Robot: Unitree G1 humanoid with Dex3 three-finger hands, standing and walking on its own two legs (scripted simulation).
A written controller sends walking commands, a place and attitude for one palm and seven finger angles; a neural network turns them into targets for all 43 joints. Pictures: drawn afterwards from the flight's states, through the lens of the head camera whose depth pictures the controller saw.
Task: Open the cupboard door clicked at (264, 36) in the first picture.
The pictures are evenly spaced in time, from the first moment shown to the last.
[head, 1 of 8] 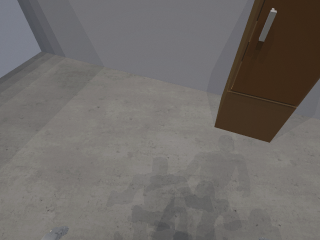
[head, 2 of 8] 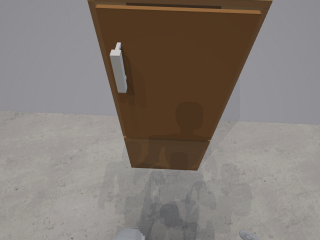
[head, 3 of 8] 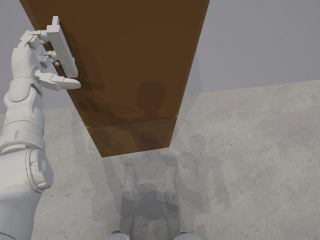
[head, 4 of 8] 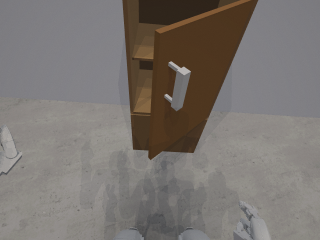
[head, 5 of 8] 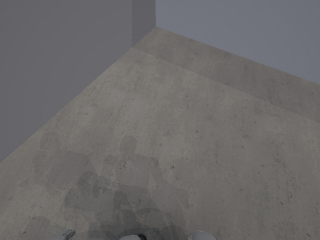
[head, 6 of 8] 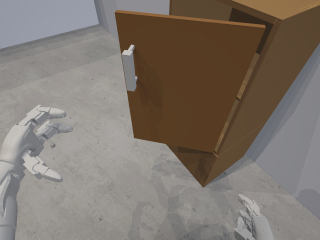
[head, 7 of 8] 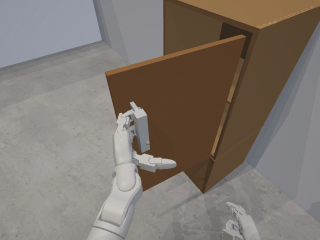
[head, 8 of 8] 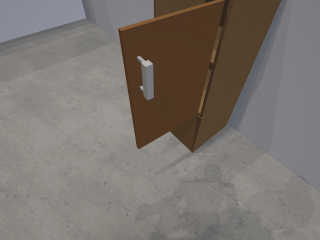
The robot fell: no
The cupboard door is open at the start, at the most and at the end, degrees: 0 86 86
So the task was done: yes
